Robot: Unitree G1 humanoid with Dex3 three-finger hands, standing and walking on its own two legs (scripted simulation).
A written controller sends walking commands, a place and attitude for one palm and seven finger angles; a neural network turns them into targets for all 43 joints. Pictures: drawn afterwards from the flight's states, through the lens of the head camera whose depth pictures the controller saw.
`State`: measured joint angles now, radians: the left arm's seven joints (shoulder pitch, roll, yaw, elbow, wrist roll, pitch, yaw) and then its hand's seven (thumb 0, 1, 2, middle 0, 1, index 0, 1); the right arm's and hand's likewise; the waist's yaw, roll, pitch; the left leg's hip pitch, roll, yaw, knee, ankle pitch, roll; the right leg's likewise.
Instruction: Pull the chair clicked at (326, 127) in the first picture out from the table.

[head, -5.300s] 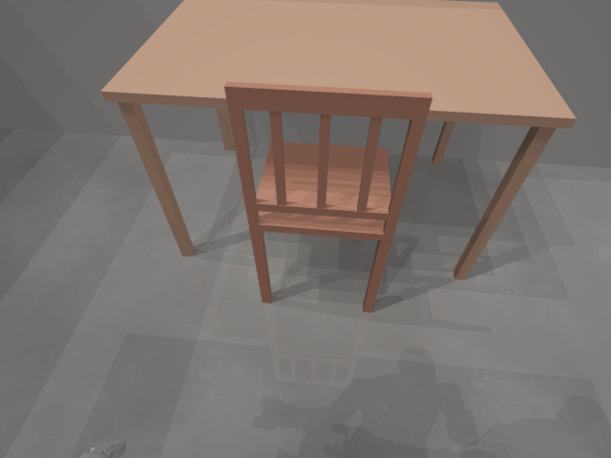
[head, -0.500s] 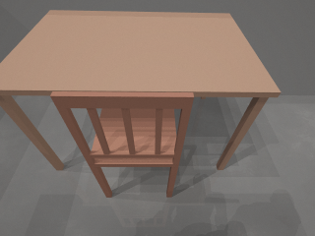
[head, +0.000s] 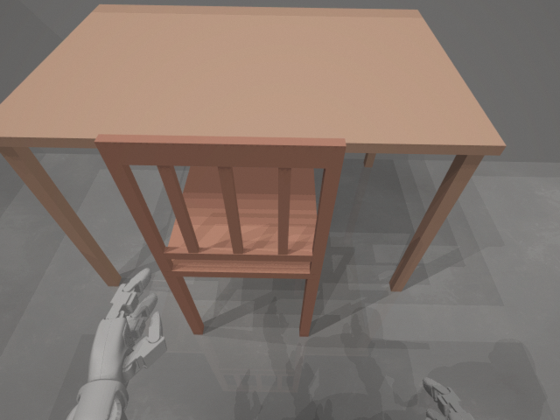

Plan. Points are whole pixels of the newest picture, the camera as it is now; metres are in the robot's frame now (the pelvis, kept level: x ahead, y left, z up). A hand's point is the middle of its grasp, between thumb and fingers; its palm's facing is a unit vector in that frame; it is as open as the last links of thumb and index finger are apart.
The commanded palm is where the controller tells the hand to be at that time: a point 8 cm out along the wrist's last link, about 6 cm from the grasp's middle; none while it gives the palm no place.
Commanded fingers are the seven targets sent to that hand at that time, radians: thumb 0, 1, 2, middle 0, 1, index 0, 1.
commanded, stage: raise the hand toward the chair's back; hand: left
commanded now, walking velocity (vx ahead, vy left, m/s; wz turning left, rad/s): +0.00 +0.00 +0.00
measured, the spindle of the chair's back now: (232, 213) +0.52 +0.12 -0.07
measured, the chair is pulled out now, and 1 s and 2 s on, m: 0.00 0.00 0.00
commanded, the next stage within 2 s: aim the fingers beside a spindle in 1.88 s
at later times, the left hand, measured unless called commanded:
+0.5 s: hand (178, 363) +0.21 +0.16 -0.04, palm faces -0.05 -1.00 -0.04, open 11.9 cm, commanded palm +0.18 +0.22 -0.03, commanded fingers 0.00 0.04 0.53 -0.11 -0.16 -0.11 -0.16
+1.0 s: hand (159, 353) +0.22 +0.18 -0.02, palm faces +0.01 -1.00 -0.04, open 15.9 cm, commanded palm +0.20 +0.24 -0.02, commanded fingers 0.00 -0.50 0.30 -0.06 -0.08 -0.06 -0.08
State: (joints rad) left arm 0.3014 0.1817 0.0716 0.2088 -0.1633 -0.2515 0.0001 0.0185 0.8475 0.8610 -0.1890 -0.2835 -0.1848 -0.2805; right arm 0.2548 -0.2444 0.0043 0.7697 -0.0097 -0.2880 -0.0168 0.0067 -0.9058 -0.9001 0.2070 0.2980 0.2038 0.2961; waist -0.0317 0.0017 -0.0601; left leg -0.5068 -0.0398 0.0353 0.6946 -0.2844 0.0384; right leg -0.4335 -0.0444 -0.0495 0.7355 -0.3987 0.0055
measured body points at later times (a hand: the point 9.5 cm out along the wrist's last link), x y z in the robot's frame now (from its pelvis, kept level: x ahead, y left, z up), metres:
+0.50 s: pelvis -0.02 -0.04 -0.08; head +0.05 -0.04 +0.36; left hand +0.21 +0.21 -0.03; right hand +0.16 -0.26 -0.17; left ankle +0.04 +0.09 -0.71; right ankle -0.02 -0.12 -0.71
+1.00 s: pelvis -0.01 -0.01 -0.06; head +0.06 +0.00 +0.38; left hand +0.21 +0.23 -0.02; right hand +0.18 -0.25 -0.14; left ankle +0.04 +0.09 -0.71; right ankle -0.02 -0.12 -0.71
